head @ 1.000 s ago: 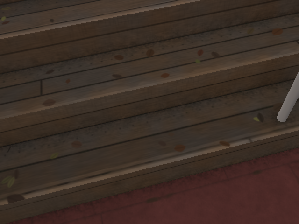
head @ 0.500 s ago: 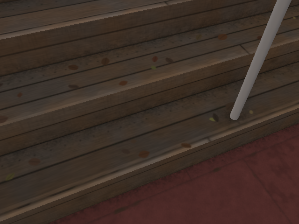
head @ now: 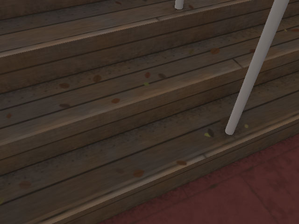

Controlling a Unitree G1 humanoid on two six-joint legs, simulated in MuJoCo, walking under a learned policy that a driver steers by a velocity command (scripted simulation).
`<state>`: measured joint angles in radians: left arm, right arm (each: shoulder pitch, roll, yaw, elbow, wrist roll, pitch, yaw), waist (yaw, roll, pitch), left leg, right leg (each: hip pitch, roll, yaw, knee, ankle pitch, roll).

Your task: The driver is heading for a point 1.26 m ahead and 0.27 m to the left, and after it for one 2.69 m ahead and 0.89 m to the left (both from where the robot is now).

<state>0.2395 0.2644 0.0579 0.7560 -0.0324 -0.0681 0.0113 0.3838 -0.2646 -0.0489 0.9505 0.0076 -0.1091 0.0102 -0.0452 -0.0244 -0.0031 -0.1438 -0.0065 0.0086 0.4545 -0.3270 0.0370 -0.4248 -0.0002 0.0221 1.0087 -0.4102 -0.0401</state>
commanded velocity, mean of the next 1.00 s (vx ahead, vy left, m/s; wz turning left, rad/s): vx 0.38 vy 0.00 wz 0.23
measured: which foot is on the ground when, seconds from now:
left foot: down 0.00-0.28, up 0.30-0.88, down 0.90-1.00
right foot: up 0.00-0.24, down 0.26-0.94, up 0.96-1.00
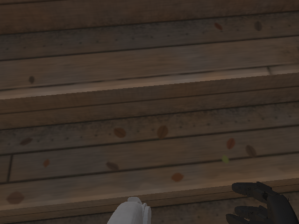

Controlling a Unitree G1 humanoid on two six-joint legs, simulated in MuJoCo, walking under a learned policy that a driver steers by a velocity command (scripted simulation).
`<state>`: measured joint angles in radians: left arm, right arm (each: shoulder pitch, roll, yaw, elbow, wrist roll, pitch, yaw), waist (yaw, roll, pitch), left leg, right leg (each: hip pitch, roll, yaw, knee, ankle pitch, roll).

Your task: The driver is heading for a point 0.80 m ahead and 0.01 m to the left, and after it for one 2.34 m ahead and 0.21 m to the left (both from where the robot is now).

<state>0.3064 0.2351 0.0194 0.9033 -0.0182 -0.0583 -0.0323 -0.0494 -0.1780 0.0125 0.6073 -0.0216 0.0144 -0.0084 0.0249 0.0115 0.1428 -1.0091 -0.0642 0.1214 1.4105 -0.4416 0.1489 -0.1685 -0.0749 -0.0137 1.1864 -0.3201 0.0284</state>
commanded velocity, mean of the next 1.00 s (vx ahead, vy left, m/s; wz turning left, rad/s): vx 0.16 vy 0.00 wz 0.27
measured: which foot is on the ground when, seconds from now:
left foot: down 0.00-0.96, up 0.98-1.00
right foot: up 0.00-0.92, down 0.94-1.00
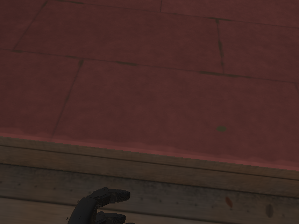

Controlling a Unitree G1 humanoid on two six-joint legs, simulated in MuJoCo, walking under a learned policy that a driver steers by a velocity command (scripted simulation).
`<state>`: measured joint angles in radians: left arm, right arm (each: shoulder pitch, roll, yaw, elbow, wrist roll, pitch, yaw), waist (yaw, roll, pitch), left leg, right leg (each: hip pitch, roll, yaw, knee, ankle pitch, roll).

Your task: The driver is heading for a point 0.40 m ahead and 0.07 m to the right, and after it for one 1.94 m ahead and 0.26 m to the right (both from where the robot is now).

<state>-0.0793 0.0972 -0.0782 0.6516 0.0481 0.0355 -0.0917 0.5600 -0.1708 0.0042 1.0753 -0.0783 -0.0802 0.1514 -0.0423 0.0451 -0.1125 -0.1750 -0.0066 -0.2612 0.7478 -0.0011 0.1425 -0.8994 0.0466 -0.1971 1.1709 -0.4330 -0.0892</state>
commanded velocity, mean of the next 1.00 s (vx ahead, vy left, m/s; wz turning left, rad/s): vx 0.25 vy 0.00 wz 0.01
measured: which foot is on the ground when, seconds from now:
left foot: up 0.00-0.42, down 0.44-1.00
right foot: down 0.00-0.50, up 0.52-0.82, down 0.84-1.00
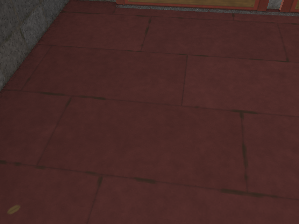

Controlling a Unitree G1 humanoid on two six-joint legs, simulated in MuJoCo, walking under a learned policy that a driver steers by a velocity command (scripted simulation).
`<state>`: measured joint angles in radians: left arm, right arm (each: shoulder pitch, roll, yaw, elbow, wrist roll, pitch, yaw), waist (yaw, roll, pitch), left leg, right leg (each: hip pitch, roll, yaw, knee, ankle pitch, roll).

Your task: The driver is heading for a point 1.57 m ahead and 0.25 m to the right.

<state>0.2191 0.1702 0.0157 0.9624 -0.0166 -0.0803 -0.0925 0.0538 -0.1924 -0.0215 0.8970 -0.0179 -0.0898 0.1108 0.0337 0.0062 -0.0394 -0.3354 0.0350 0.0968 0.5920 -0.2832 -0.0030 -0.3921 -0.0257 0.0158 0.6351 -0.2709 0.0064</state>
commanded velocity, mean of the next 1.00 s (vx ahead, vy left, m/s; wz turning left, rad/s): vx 0.01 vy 0.00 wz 0.00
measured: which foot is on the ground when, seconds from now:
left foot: down 0.00-1.00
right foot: down 0.00-1.00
